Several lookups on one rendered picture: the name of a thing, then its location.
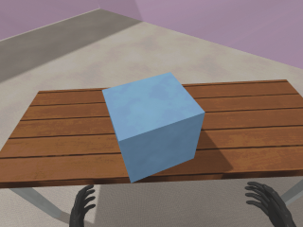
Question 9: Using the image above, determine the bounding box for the carton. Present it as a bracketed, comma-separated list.
[101, 72, 205, 183]

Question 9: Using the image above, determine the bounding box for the left robot hand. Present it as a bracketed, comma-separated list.
[69, 184, 96, 227]

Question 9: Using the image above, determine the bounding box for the right robot hand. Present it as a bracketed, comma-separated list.
[244, 182, 296, 227]

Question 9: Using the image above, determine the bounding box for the table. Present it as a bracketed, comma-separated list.
[0, 79, 303, 218]

